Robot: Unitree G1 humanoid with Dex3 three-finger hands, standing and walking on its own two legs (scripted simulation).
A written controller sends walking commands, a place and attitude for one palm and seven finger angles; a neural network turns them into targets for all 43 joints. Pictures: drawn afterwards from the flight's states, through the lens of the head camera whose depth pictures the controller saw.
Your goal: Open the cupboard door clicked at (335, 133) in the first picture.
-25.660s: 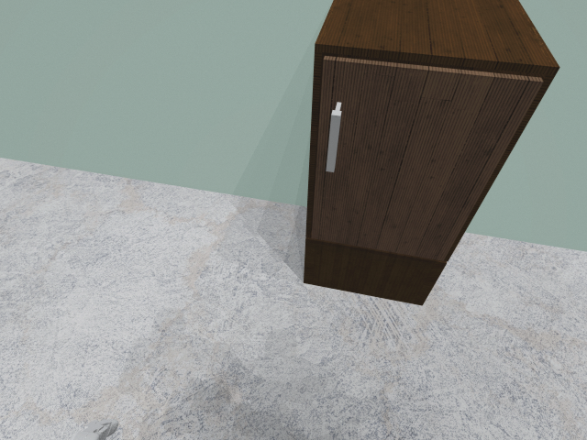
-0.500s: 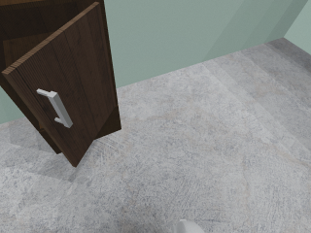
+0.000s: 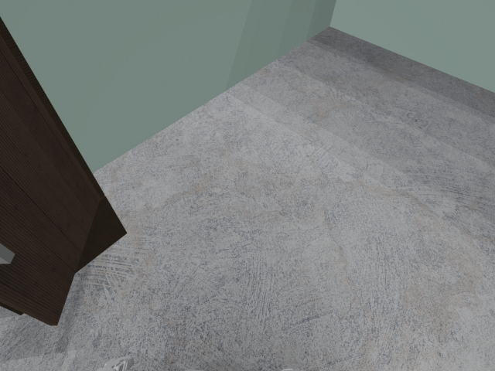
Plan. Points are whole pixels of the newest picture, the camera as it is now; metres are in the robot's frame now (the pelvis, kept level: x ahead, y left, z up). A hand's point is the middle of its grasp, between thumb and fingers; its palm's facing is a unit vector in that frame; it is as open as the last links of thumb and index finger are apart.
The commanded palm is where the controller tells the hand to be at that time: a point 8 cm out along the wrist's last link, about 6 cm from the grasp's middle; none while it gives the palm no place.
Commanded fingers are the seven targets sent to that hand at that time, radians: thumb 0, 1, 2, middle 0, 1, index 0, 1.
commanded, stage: walk to a spot facing it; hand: left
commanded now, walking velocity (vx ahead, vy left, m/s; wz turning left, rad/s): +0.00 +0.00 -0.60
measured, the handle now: out of the picture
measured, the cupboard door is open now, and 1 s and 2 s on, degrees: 42 42 42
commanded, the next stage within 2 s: turn to face it in 1.62 s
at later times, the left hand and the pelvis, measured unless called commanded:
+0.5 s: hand (192, 334) +0.20 +0.11 -0.15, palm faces -0.28 -0.94 -0.22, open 7.4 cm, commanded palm none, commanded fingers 0.00 0.90 0.90 -0.20 -0.30 -0.20 -0.30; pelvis +0.07 -0.05 +0.01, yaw -18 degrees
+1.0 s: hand (242, 228) +0.43 +0.03 -0.15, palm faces -0.50 -0.85 -0.17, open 7.4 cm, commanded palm none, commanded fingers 0.00 0.90 0.90 -0.20 -0.30 -0.20 -0.30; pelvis +0.26 -0.09 +0.02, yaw -32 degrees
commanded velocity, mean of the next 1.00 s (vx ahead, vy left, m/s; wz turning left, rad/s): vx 0.34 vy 0.00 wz -0.46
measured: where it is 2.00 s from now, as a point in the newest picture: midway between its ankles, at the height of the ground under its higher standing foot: (335, 268)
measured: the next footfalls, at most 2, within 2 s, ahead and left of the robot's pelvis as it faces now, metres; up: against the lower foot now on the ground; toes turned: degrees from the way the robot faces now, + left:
right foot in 0.36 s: +0.06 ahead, -0.16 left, +0.00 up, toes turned -21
left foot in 0.70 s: +0.32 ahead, +0.00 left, +0.00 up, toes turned -17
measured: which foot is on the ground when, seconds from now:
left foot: down 0.00-0.34, up 0.36-0.68, down 0.70-1.00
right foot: down 0.00-0.00, up 0.02-0.34, down 0.36-0.70, up 0.72-1.00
